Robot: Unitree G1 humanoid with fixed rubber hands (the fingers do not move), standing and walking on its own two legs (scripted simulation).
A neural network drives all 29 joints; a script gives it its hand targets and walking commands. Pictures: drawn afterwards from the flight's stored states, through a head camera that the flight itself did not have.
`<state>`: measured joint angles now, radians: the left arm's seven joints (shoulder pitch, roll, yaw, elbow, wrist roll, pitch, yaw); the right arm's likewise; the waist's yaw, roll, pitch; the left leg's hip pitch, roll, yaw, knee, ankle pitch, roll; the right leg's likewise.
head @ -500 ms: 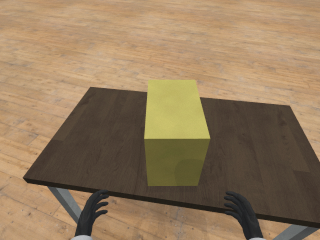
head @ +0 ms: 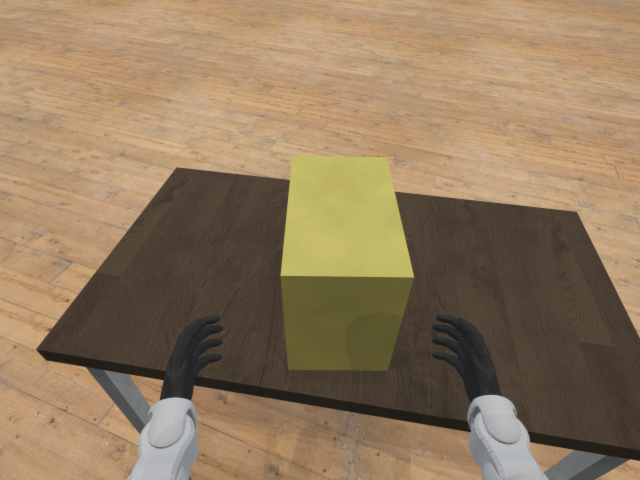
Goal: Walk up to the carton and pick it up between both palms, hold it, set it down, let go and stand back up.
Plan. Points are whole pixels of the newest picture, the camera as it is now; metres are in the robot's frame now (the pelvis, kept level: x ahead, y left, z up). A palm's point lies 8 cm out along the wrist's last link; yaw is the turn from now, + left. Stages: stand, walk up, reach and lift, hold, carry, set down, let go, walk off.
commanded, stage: reach and lift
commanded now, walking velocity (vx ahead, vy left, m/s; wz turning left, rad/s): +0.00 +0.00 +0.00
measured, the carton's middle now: (338, 260) +0.51 -0.03 -0.04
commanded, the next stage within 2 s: none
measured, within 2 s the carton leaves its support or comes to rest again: neither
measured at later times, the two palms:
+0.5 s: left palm (189, 311) +0.34 +0.18 +0.05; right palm (465, 303) +0.34 -0.19 +0.05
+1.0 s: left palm (199, 259) +0.40 +0.18 +0.08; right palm (465, 248) +0.40 -0.19 +0.09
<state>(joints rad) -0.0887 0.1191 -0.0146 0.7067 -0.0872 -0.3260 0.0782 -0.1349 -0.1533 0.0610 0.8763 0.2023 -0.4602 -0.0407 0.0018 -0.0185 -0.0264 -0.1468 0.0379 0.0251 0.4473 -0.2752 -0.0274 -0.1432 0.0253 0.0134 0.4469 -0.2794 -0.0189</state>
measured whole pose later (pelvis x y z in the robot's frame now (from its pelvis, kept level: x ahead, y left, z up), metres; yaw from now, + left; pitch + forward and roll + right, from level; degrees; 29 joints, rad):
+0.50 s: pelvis +0.00 +0.00 +0.00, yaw +0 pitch +3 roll -1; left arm -0.40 0.11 0.05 0.77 -0.05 -0.12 0.08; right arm -0.46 -0.20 0.06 0.95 0.27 -0.25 -0.07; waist 0.01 -0.01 -0.08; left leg -0.23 0.04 0.02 0.43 -0.25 -0.02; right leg -0.21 0.03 0.01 0.39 -0.23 -0.01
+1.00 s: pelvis -0.03 +0.00 -0.01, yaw +0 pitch +14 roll -1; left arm -0.88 0.18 0.01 1.23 -0.18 -0.17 0.12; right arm -0.91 -0.28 0.10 1.28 0.37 -0.16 -0.05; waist 0.01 0.00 -0.20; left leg -0.53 0.06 0.01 0.52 -0.23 -0.03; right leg -0.50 0.04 0.00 0.46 -0.20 -0.01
